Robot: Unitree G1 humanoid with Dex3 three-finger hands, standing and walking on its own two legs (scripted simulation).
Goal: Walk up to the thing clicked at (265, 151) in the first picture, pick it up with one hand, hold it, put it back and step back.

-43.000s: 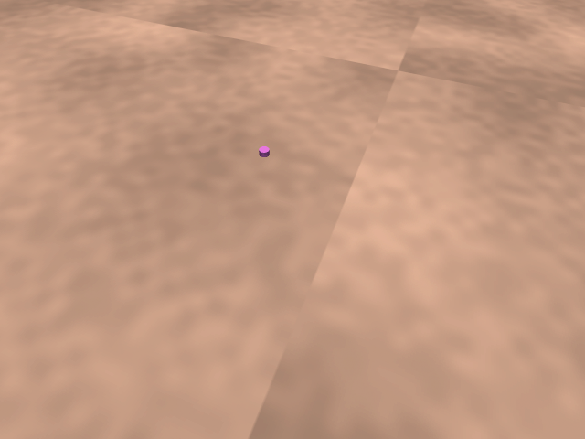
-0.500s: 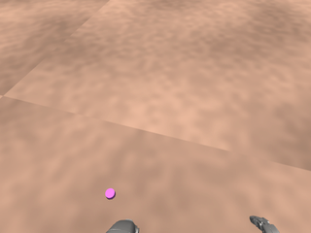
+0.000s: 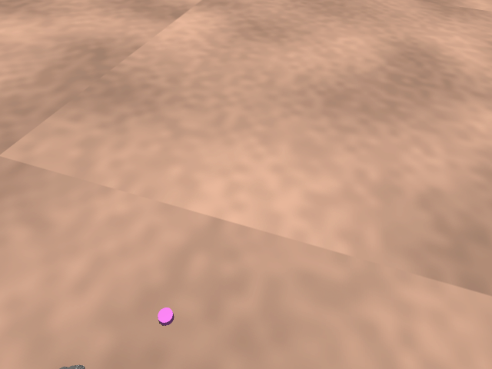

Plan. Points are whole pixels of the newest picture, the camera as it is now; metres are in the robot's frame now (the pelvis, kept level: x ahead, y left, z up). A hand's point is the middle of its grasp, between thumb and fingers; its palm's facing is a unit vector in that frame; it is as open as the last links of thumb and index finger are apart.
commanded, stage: walk up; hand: left
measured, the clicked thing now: (165, 316) +0.45 +0.27 -0.76
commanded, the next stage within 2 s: stand in 0.74 s
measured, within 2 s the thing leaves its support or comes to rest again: neither
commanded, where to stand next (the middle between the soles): +0.08 +0.01 m, yaw +2 degrees
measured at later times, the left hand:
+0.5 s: hand out of the picture +0.09 +0.25 -0.15, palm faces +0.03 -0.94 -0.35, open 7.4 cm
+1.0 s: hand out of the picture +0.08 +0.25 -0.15, palm faces +0.01 -0.94 -0.34, open 7.4 cm
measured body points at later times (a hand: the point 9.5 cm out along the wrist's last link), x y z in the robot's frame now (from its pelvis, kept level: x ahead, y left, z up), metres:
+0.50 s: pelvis +0.02 -0.01 +0.01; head +0.02 -0.01 +0.46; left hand +0.09 +0.30 -0.12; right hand +0.11 -0.30 -0.13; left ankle +0.04 +0.14 -0.74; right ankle +0.00 -0.14 -0.74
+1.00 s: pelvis +0.01 +0.00 +0.01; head +0.03 +0.00 +0.46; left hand +0.08 +0.30 -0.13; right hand +0.11 -0.30 -0.12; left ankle +0.04 +0.14 -0.74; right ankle +0.00 -0.14 -0.74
